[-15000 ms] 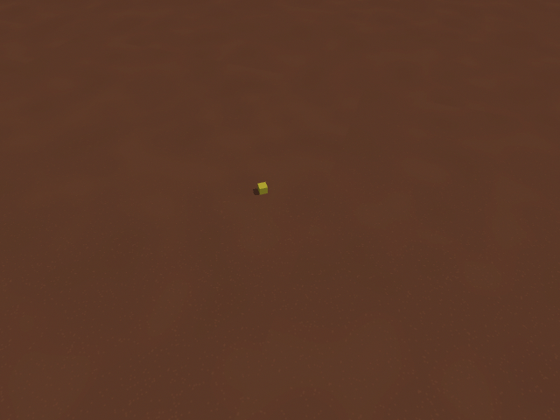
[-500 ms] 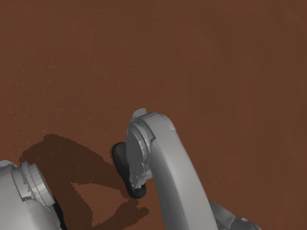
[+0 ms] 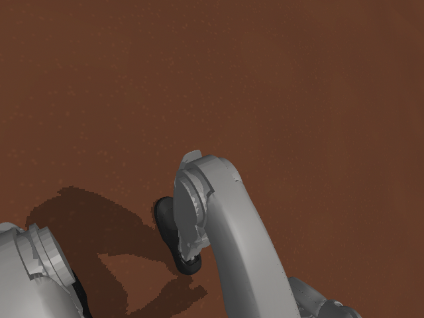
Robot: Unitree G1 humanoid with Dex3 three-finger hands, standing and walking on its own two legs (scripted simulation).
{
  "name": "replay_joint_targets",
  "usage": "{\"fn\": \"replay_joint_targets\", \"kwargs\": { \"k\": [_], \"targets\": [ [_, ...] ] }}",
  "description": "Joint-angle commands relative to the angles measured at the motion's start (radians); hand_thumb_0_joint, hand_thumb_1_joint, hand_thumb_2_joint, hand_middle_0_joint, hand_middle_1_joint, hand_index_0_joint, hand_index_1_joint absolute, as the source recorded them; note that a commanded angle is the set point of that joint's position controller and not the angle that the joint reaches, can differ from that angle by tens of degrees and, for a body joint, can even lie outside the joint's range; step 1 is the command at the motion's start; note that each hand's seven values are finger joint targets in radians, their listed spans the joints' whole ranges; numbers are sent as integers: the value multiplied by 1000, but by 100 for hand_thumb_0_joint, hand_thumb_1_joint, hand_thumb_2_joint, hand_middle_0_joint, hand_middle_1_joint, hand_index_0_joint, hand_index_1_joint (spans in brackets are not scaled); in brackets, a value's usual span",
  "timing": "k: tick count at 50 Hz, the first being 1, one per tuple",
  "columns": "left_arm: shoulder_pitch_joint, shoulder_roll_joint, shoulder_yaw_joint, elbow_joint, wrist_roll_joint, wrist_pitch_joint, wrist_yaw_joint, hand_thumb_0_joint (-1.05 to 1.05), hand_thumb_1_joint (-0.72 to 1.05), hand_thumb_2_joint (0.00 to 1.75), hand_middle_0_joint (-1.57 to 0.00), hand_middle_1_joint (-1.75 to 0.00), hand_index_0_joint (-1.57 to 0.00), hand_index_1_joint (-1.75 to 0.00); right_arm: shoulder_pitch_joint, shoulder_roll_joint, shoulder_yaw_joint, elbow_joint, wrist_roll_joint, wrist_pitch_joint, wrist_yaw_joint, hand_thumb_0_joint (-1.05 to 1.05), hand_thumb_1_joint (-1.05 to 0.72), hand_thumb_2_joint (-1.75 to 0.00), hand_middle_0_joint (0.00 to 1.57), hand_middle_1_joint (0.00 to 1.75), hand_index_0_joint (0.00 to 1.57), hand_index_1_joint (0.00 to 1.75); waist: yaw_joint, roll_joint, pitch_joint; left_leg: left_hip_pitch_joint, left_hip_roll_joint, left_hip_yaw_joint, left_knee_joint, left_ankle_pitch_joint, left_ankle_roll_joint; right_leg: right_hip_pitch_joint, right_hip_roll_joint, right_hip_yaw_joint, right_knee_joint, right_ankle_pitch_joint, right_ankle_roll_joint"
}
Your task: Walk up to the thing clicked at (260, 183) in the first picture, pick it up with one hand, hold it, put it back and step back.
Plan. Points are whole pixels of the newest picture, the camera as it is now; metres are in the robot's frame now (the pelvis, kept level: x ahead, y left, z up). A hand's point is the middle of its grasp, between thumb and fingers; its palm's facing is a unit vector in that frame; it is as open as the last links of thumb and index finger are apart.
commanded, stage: close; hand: left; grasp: from above
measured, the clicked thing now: out of the picture +0.46 +0.28 -0.29
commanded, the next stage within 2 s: settle in 0.04 s
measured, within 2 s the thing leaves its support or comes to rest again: leaves its support in 0.54 s
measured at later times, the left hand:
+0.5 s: hand out of the picture +0.44 +0.28 -0.25, palm faces -0.43 -0.21 -0.88, open 5.2 cm
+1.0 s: hand out of the picture +0.43 +0.29 -0.16, palm faces -0.43 -0.15 -0.89, open 5.1 cm
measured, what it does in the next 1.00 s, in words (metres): stands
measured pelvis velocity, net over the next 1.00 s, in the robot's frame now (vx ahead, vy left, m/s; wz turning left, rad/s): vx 0.01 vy -0.01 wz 0.10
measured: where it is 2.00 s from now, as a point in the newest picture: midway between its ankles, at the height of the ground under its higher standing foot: (135, 283)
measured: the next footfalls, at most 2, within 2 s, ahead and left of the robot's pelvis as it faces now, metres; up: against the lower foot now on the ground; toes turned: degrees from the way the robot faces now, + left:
none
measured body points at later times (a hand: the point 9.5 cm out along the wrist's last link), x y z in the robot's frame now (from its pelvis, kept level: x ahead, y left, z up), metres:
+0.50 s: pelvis +0.00 +0.00 +0.00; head +0.28 +0.12 +0.34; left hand +0.46 +0.29 -0.20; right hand +0.03 -0.25 -0.05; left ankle +0.06 +0.12 -0.28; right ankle +0.13 -0.13 -0.28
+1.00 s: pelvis +0.01 -0.01 +0.02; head +0.24 +0.07 +0.40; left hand +0.45 +0.29 -0.11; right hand +0.09 -0.27 -0.08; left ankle +0.06 +0.12 -0.28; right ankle +0.13 -0.13 -0.28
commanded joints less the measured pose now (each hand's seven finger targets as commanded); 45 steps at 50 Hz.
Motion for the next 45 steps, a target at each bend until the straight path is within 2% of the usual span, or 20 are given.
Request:
{"fn": "replay_joint_targets", "kwargs": {
  "k": [1, 3, 5, 16, 20, 23, 25, 26, 28, 30, 32, 33, 34, 35, 37, 38, 39, 41, 42, 45],
  "targets": [
    [-165, 145, -7, -21, -14, 15, 4, 0, 69, 28, -100, -34, -105, -30, 206, -323, -91, 17, -1, 6, -5, 0, -89, -90, 20, 30, 20, 30, -53, 435, -591, 418, 15, 100, -285, 179, 2, 375, 47, -118, -177, 197, -79],
    [-170, 167, 8, -59, -16, 12, 8, 0, 70, 27, -101, -32, -105, -28, 206, -337, -97, 11, 3, 8, -6, 0, -89, -90, 20, 30, 20, 30, -31, 467, -627, 433, 15, 94, -296, 197, -2, 372, 47, -123, -172, 200, -84],
    [-177, 149, -12, -46, -18, 16, -2, 0, 71, 27, -103, -31, -107, -27, 199, -328, -95, 13, 6, 7, -5, 0, -90, -90, 20, 30, 20, 30, -51, 457, -591, 431, 17, 95, -295, 180, -2, 361, 45, -120, -168, 196, -83],
    [-184, 165, 18, -93, -18, 15, -17, 0, 83, 26, -115, -34, -121, -28, 221, -325, -109, 18, 8, 17, -8, 0, -91, -90, 20, 30, 20, 30, -33, 502, -650, 462, 12, 103, -306, 202, -4, 371, 43, -116, -170, 210, -89],
    [-199, 176, 44, -157, -4, 12, -20, 0, 84, 27, -118, -30, -123, -26, 224, -318, -133, 28, 12, 25, -6, 0, -91, -90, 20, 30, 20, 30, -12, 533, -699, 469, 9, 114, -307, 206, -4, 369, 44, -108, -170, 213, -94],
    [-247, 195, 77, -311, -5, 5, -14, 0, 85, 24, -117, -30, -123, -24, 237, -314, -170, 49, 20, 39, -9, 0, -91, -90, 20, 30, 20, 30, 22, 616, -836, 547, 8, 133, -308, 271, -10, 393, 46, -96, -170, 262, -102],
    [-209, 88, 26, -291, -11, 13, -26, 0, 84, 21, -117, -28, -122, -22, 220, -292, -177, 52, 27, 37, 0, 0, -91, -90, 20, 30, 20, 30, 6, 633, -821, 568, 9, 137, -300, 298, -17, 344, 44, -102, -150, 279, -106],
    [-184, 100, 32, -234, -5, 19, -28, 0, 82, 19, -115, -27, -121, -21, 230, -297, -182, 63, 29, 42, 0, 0, -91, -90, 20, 30, 20, 30, -8, 564, -769, 508, 9, 141, -297, 270, -8, 349, 50, -103, -160, 266, -102],
    [-217, 149, 95, -347, -10, 20, -23, 0, 83, 20, -116, -25, -121, -20, 260, -289, -208, 77, 44, 54, -3, 0, -90, -90, 20, 30, 20, 30, 32, 599, -825, 514, 4, 145, -316, 282, -7, 346, 40, -93, -165, 267, -107],
    [-234, 66, 50, -431, -19, 30, -42, 0, 84, 22, -117, -25, -122, -21, 239, -274, -231, 77, 56, 64, -2, 0, -90, -90, 20, 30, 20, 30, 47, 639, -899, 583, 5, 149, -335, 290, -14, 322, 38, -89, -167, 265, -112],
    [-207, -59, -34, -353, -34, 46, -74, 0, 85, 19, -117, -25, -123, -19, 220, -259, -237, 77, 73, 68, 0, 0, -90, -90, 20, 30, 20, 30, 25, 596, -836, 544, 2, 154, -345, 256, -11, 281, 40, -87, -167, 238, -114],
    [-209, -40, -33, -330, -32, 50, -82, 0, 84, 19, -117, -24, -122, -19, 227, -266, -244, 81, 75, 69, -3, 0, -90, -90, 20, 30, 20, 30, 27, 547, -806, 510, 0, 156, -347, 227, -2, 276, 43, -84, -183, 219, -110],
    [-211, 49, 31, -368, -22, 55, -78, 0, 85, 20, -117, -24, -122, -19, 258, -283, -259, 91, 81, 76, -13, 0, -90, -90, 20, 30, 20, 30, 51, 549, -828, 498, -4, 157, -360, 219, 1, 285, 36, -76, -192, 209, -110],
    [-215, 61, 61, -419, -29, 63, -83, 0, 85, 20, -118, -23, -123, -18, 277, -275, -271, 97, 87, 85, -16, 0, -90, -90, 20, 30, 20, 30, 84, 579, -881, 529, -7, 162, -372, 236, -2, 297, 28, -65, -190, 212, -115],
    [-231, -90, -48, -393, -41, 75, -116, 0, 86, 20, -119, -22, -124, -18, 227, -238, -262, 87, 95, 94, -15, 0, -90, -90, 20, 30, 20, 30, 67, 542, -883, 529, -6, 170, -376, 222, 3, 285, 32, -62, -204, 198, -117],
    [-227, -90, -56, -378, -47, 80, -126, 0, 84, 21, -119, -21, -123, -17, 232, -238, -262, 93, 107, 99, -20, 0, -90, -90, 20, 30, 20, 30, 70, 495, -838, 485, -10, 170, -379, 187, 10, 267, 34, -59, -216, 171, -114],
    [-201, -34, -16, -343, -47, 83, -134, 0, 82, 20, -118, -19, -121, -16, 246, -249, -269, 85, 106, 101, -28, 0, -90, -90, 20, 30, 20, 30, 61, 447, -815, 444, -13, 176, -370, 174, 17, 286, 34, -50, -220, 158, -110],
    [-243, -23, -4, -421, -45, 80, -155, 0, 80, 20, -116, -21, -120, -17, 253, -234, -278, 98, 109, 110, -41, 0, -90, -90, 20, 30, 20, 30, 97, 487, -892, 482, -16, 188, -378, 207, 14, 309, 25, -38, -217, 175, -115],
    [-247, -68, -41, -428, -42, 81, -170, 0, 82, 19, -118, -20, -122, -16, 244, -215, -273, 92, 112, 113, -42, 0, -90, -90, 20, 30, 20, 30, 103, 476, -895, 485, -18, 194, -375, 209, 17, 306, 26, -32, -223, 170, -114],
    [-235, -75, -46, -399, -56, 80, -196, 0, 81, 21, -119, -19, -121, -17, 236, -209, -279, 86, 122, 124, -63, 0, -90, -90, 20, 30, 20, 30, 96, 411, -867, 439, -22, 206, -377, 179, 24, 322, 27, -12, -249, 135, -110]
  ]
}}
